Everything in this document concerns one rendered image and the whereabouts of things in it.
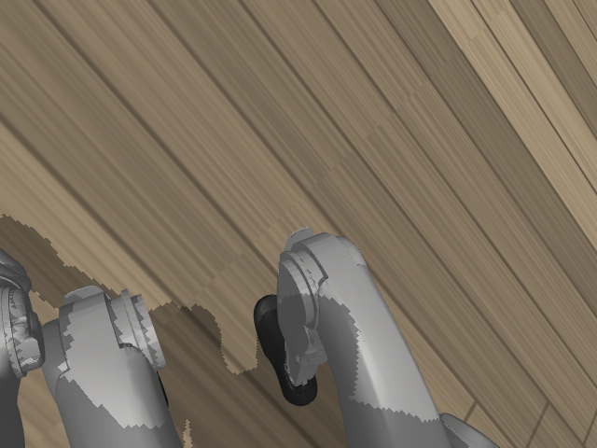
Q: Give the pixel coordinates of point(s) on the right robot hand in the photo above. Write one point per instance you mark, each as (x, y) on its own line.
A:
(462, 435)

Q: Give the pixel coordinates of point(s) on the right robot foot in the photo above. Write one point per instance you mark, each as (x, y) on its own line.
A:
(273, 345)

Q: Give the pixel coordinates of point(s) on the left robot arm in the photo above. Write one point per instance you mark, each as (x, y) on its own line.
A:
(22, 346)

